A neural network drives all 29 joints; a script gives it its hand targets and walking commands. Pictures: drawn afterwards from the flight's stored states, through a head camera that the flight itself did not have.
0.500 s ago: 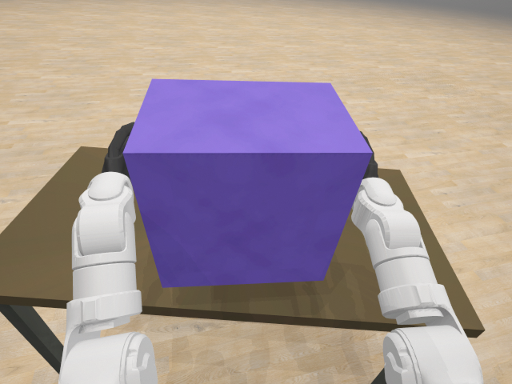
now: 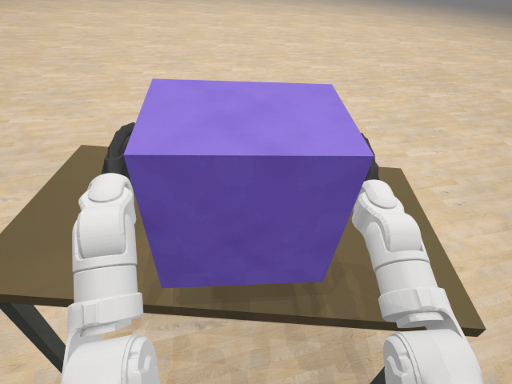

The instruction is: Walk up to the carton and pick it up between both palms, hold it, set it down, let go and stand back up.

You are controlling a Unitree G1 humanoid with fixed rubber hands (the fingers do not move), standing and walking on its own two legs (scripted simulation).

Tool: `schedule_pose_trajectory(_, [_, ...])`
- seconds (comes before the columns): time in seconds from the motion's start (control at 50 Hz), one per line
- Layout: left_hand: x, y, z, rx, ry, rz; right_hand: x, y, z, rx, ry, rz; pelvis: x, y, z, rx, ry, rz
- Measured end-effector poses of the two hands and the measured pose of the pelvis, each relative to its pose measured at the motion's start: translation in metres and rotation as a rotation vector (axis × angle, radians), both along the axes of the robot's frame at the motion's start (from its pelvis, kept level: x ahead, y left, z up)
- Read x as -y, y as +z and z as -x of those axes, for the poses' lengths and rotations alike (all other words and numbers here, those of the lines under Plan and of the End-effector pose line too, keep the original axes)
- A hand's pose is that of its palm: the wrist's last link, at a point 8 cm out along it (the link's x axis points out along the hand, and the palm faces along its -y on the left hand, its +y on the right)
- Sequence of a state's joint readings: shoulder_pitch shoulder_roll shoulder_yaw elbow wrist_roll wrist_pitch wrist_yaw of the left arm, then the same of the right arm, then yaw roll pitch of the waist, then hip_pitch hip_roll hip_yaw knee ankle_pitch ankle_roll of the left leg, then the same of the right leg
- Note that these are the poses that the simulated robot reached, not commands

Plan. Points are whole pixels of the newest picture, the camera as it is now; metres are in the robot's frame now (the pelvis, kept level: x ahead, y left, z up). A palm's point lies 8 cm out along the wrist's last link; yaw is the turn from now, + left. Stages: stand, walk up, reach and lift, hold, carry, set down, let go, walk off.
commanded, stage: hold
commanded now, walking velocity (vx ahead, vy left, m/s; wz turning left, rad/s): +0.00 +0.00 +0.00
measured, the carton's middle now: (244, 188) +0.38 +0.00 +0.16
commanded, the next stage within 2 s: none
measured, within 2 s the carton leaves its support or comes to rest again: neither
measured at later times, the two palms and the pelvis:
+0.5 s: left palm (119, 178) +0.36 +0.18 +0.20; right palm (363, 183) +0.36 -0.18 +0.19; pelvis +0.00 +0.00 +0.00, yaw +0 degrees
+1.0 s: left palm (122, 177) +0.36 +0.18 +0.20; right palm (363, 182) +0.36 -0.18 +0.19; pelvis +0.00 +0.00 +0.00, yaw +0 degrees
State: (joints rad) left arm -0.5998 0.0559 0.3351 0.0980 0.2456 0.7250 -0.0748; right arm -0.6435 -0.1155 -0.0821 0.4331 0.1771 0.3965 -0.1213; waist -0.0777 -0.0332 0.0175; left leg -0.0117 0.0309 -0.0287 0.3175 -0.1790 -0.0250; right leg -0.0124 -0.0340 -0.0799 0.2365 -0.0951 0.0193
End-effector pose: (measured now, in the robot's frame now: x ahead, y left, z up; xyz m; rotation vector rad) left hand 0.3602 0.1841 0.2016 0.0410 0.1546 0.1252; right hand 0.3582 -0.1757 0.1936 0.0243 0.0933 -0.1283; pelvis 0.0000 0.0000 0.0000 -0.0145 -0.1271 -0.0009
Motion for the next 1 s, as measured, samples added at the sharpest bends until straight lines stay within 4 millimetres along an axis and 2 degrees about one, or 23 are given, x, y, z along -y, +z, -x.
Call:
schedule_pose_trajectory(0.4, [0.0009, 0.003, 0.0032, 0.017, -0.004, -0.003, 0.0007, 0.0003, 0.0046, 0.018, -0.004, -0.003, -0.0005, -0.0003, 0.0026, 0.003, -0.001, -0.001])
schedule_pose_trajectory(0.62, [0.0004, 0.0017, 0.001, 0.001, 0.004, -0.001, 0.0002, -0.0019, 0.0005, 0.002, 0.001, -0.003, 0.0011, -0.0002, 0.0044, 0.007, -0.001, -0.003])
schedule_pose_trajectory(0.82, [-0.0007, 0.0013, -0.0042, 0.002, 0.003, -0.002, -0.0008, -0.0015, -0.0052, 0.004, 0.003, 0.002, 0.0019, 0.0001, -0.0008, -0.007, 0.003, -0.001])
schedule_pose_trajectory(1.0, [0.003, -0.0018, -0.0031, 0.008, -0.011, -0.015, 0.0029, -0.0031, -0.0005, 0.011, -0.006, 0.002, 0.0006, -0.0001, -0.0049, 0.005, 0.006, 0.003])
